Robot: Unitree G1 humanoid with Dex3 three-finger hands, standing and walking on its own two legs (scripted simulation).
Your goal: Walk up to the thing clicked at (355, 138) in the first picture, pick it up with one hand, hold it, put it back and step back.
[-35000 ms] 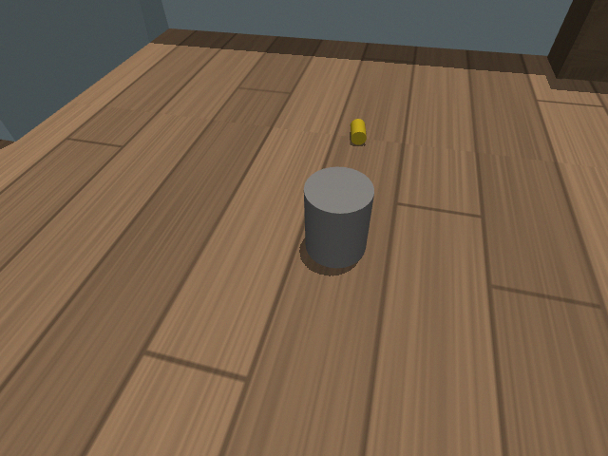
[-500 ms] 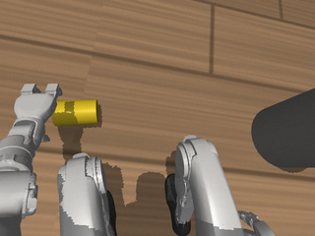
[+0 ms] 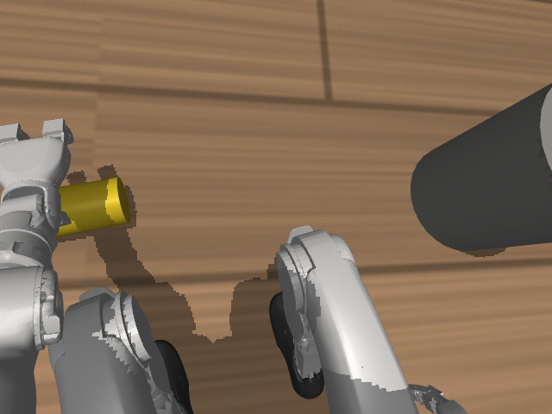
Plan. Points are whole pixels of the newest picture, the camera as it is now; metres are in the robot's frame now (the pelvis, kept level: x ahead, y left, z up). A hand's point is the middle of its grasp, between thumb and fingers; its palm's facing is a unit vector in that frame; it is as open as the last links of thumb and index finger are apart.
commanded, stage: approach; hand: left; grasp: from above
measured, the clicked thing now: (83, 207) +0.48 +0.22 -0.29
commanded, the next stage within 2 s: rest palm in 0.76 s
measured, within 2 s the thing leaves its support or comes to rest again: neither
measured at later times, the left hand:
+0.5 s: hand (25, 181) +0.49 +0.24 -0.13, palm faces -0.37 +0.03 -0.93, open 13.8 cm
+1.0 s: hand (32, 215) +0.45 +0.25 -0.15, palm faces -0.45 +0.02 -0.89, open 13.8 cm
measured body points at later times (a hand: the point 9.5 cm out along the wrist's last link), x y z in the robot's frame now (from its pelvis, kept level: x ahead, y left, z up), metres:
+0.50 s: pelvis -0.01 +0.01 +0.01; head +0.22 +0.08 +0.40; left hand +0.50 +0.24 -0.08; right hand +0.08 -0.28 -0.08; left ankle +0.07 +0.13 -0.30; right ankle +0.10 -0.12 -0.30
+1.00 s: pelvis -0.01 +0.00 +0.01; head +0.22 +0.05 +0.39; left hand +0.46 +0.24 -0.10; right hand +0.05 -0.28 -0.10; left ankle +0.07 +0.13 -0.30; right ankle +0.10 -0.12 -0.30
